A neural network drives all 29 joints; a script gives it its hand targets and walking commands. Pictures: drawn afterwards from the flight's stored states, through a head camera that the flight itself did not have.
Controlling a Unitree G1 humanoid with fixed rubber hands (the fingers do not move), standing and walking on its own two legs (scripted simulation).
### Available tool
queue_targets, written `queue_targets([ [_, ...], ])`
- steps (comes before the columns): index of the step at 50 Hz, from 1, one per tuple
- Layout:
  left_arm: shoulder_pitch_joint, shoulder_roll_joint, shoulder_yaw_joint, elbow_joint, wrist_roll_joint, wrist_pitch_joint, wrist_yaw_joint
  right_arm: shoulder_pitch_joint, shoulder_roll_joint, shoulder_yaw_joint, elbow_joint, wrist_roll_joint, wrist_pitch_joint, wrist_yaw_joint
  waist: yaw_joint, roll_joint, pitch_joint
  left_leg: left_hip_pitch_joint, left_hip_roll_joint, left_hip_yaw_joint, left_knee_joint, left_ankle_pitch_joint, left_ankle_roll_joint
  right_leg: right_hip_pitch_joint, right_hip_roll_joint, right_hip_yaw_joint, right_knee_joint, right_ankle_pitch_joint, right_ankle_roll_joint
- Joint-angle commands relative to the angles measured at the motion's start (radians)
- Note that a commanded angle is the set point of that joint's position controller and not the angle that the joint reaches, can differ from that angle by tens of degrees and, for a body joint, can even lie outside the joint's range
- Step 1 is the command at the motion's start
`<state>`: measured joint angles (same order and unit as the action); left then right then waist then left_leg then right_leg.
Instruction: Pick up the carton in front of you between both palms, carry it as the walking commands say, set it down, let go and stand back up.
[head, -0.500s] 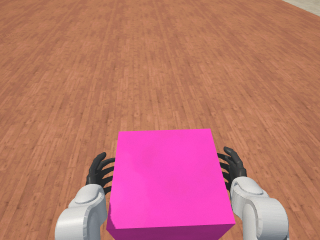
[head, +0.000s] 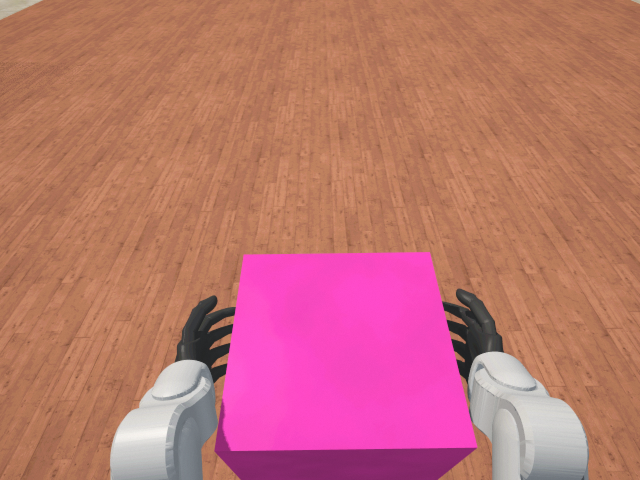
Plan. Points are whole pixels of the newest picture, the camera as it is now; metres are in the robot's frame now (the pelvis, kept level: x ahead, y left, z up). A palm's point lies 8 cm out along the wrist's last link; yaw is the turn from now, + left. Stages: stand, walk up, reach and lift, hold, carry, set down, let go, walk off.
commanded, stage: carry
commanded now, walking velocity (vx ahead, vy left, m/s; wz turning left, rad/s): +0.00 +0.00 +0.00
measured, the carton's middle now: (337, 382) +0.25 +0.00 +0.03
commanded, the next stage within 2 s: none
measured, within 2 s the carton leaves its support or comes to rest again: neither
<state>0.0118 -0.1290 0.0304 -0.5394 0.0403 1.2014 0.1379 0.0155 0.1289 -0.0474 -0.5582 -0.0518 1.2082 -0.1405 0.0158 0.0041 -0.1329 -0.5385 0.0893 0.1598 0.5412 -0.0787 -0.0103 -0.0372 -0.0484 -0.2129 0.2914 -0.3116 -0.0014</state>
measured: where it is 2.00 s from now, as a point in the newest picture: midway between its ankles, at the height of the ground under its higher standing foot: outside the picture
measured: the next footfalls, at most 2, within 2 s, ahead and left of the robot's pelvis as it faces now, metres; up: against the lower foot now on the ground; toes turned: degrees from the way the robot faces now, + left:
left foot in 0.06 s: +0.21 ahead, +0.12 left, +0.00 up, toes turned -12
right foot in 0.28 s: +0.16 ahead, -0.11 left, +0.00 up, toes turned -1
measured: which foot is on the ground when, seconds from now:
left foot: up 0.00-0.04, down 0.06-1.00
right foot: down 0.00-0.08, up 0.10-0.26, down 0.28-1.00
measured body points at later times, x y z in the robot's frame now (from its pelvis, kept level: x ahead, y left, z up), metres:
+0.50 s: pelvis +0.19 +0.00 -0.01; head +0.16 +0.00 +0.44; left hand +0.44 +0.15 +0.09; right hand +0.43 -0.16 +0.09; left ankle +0.17 +0.11 -0.74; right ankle +0.13 -0.10 -0.74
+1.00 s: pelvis +0.19 +0.00 -0.01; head +0.16 +0.00 +0.44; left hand +0.44 +0.14 +0.08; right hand +0.43 -0.16 +0.08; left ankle +0.17 +0.11 -0.74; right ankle +0.13 -0.10 -0.74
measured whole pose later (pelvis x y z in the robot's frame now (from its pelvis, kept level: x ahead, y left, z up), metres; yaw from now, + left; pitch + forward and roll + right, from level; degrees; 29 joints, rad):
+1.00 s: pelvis +0.19 +0.00 -0.01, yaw -2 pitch +2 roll +0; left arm 0.01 -0.13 0.05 -0.50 0.06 1.22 0.13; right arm -0.01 0.13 -0.05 -0.49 -0.05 1.22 -0.13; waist -0.01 0.00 -0.13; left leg -0.27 0.08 0.19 0.55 -0.31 0.00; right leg -0.20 -0.06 -0.16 0.53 -0.37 0.00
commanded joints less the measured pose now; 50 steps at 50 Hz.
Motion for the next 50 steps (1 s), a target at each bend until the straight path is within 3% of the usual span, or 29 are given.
queue_targets([
  [1, -0.341, -0.7, -0.586, -0.085, -0.254, 0.006, -0.111, -0.358, 0.73, 0.623, -0.056, 0.265, 0.005, 0.1, -0.007, -0.146, -0.082, 0.173, -0.072, 0.093, -0.124, 0.13, 0.003, 0.033, -0.152, -0.004, 0.117, 0.628, -0.044],
  [2, -0.337, -0.688, -0.581, -0.084, -0.25, 0.01, -0.106, -0.347, 0.716, 0.616, -0.055, 0.264, 0.009, 0.099, -0.014, -0.117, -0.104, 0.299, -0.086, 0.115, -0.174, 0.193, 0.009, -0.012, -0.12, -0.031, 0.212, 0.646, -0.015],
  [3, -0.338, -0.673, -0.577, -0.082, -0.244, 0.014, -0.102, -0.342, 0.7, 0.608, -0.056, 0.262, 0.015, 0.098, -0.023, -0.1, -0.143, 0.47, -0.01, 0.045, -0.169, 0.311, 0.017, -0.113, -0.105, -0.03, 0.308, 0.528, 0.023],
  [4, -0.357, -0.66, -0.582, -0.096, -0.248, 0.023, -0.098, -0.341, 0.68, 0.595, -0.05, 0.257, 0.018, 0.097, -0.036, 0.086, -0.222, 0.677, 0.193, -0.185, -0.093, 0.721, 0.083, -0.273, -0.053, -0.007, 0.524, 0.164, 0.059],
  [5, -0.352, -0.666, -0.596, -0.107, -0.263, 0.032, -0.099, -0.333, 0.688, 0.588, -0.024, 0.268, 0.015, 0.097, -0.046, 0.268, -0.33, 0.852, 0.329, -0.392, -0.11, 0.784, 0.25, -0.457, 0.032, 0.058, 0.71, -0.192, 0.068],
  [6, -0.352, -0.691, -0.608, -0.111, -0.268, 0.033, -0.105, -0.314, 0.719, 0.588, -0.029, 0.277, 0.011, 0.105, -0.036, 0.215, -0.306, 0.762, 0.343, -0.4, -0.174, 0.715, 0.266, -0.477, 0.011, 0.13, 0.764, -0.291, 0.054],
  [7, -0.378, -0.736, -0.622, -0.109, -0.273, 0.028, -0.115, -0.328, 0.766, 0.596, -0.034, 0.283, 0.003, 0.115, -0.036, 0.175, -0.301, 0.708, 0.322, -0.351, -0.205, 0.634, 0.246, -0.473, -0.01, 0.17, 0.74, -0.296, 0.033],
  [8, -0.399, -0.786, -0.637, -0.108, -0.277, 0.018, -0.124, -0.353, 0.814, 0.609, -0.045, 0.287, -0.006, 0.127, -0.03, 0.118, -0.276, 0.631, 0.289, -0.269, -0.222, 0.563, 0.193, -0.424, -0.047, 0.189, 0.599, -0.283, 0.024],
  [9, -0.414, -0.827, -0.65, -0.105, -0.285, 0.006, -0.132, -0.38, 0.854, 0.623, -0.053, 0.291, -0.015, 0.138, -0.024, 0.127, -0.256, 0.571, 0.248, -0.203, -0.237, 0.476, 0.153, -0.372, -0.054, 0.185, 0.44, -0.26, 0.023],
  [10, -0.419, -0.857, -0.654, -0.102, -0.284, -0.005, -0.137, -0.391, 0.879, 0.634, -0.055, 0.293, -0.023, 0.146, -0.024, 0.135, -0.258, 0.53, 0.212, -0.149, -0.242, 0.41, 0.131, -0.301, -0.024, 0.149, 0.349, -0.21, 0.026],
  [12, -0.385, -0.876, -0.654, -0.094, -0.266, -0.023, -0.142, -0.373, 0.887, 0.644, -0.054, 0.296, -0.037, 0.157, -0.026, 0.144, -0.292, 0.512, 0.19, -0.1, -0.221, 0.311, 0.119, -0.209, -0.011, 0.107, 0.224, -0.079, 0.025],
  [13, -0.367, -0.873, -0.65, -0.094, -0.256, -0.029, -0.142, -0.372, 0.878, 0.649, -0.056, 0.298, -0.041, 0.16, -0.019, 0.124, -0.295, 0.483, 0.173, -0.065, -0.196, 0.269, 0.103, -0.151, -0.019, 0.084, 0.126, 0.07, 0.029],
  [15, -0.359, -0.844, -0.636, -0.106, -0.245, -0.03, -0.14, -0.37, 0.855, 0.656, -0.058, 0.296, -0.046, 0.161, -0.021, 0.091, -0.279, 0.381, 0.136, -0.036, -0.158, 0.106, 0.049, -0.044, -0.087, 0.109, 0.066, 0.253, 0.036],
  [16, -0.374, -0.829, -0.632, -0.108, -0.244, -0.03, -0.136, -0.396, 0.832, 0.659, -0.081, 0.295, -0.041, 0.16, -0.026, 0.021, -0.232, 0.378, 0.096, -0.009, -0.137, 0.031, 0.016, -0.108, -0.15, 0.172, 0.092, 0.337, 0.027],
  [17, -0.398, -0.814, -0.624, -0.112, -0.244, -0.025, -0.133, -0.416, 0.822, 0.662, -0.079, 0.296, -0.032, 0.157, -0.028, -0.036, -0.183, 0.369, 0.087, -0.035, -0.138, 0.072, 0.003, -0.13, -0.156, 0.166, 0.136, 0.399, 0.015],
  [18, -0.388, -0.789, -0.612, -0.099, -0.243, -0.015, -0.13, -0.41, 0.8, 0.657, -0.066, 0.293, -0.022, 0.151, -0.025, -0.046, -0.158, 0.36, 0.092, -0.038, -0.113, 0.141, 0.001, -0.127, -0.153, 0.158, 0.147, 0.457, 0.014],
  [21, -0.332, -0.716, -0.579, -0.041, -0.232, 0.01, -0.121, -0.365, 0.733, 0.624, -0.022, 0.269, 0.006, 0.131, -0.023, -0.051, -0.171, 0.38, 0.09, -0.035, -0.029, 0.314, -0.002, -0.11, -0.142, 0.154, 0.176, 0.657, 0.014],
  [24, -0.337, -0.7, -0.568, -0.013, -0.233, 0.022, -0.117, -0.353, 0.725, 0.603, 0.011, 0.253, 0.019, 0.119, -0.023, -0.048, -0.189, 0.378, 0.077, -0.025, 0.004, 0.342, -0.013, -0.09, -0.139, 0.147, 0.199, 0.787, 0.014],
  [36, -0.394, -0.78, -0.603, -0.065, -0.267, 0.007, -0.126, -0.394, 0.8, 0.618, -0.028, 0.274, 0.0, 0.125, -0.019, -0.009, -0.227, 0.412, 0.079, -0.044, 0.021, 0.402, 0.003, -0.087, -0.115, 0.129, 0.236, 0.683, 0.01],
  [50, -0.395, -0.748, -0.596, -0.026, -0.237, 0.007, -0.134, -0.401, 0.76, 0.62, 0.003, 0.259, 0.002, 0.139, -0.021, -0.005, -0.133, 0.362, 0.087, -0.065, -0.054, 0.167, 0.017, -0.14, -0.118, 0.141, 0.171, 0.383, -0.003],
])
